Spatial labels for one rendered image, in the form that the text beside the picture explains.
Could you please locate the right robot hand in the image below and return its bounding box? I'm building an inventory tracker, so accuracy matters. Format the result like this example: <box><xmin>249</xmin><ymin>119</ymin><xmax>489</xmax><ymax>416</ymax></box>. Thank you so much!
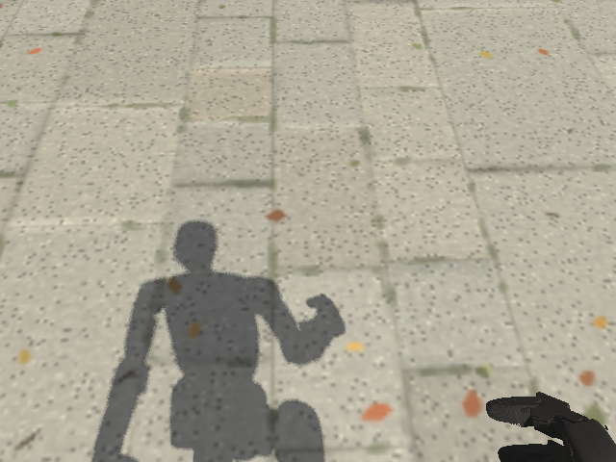
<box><xmin>486</xmin><ymin>392</ymin><xmax>616</xmax><ymax>462</ymax></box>

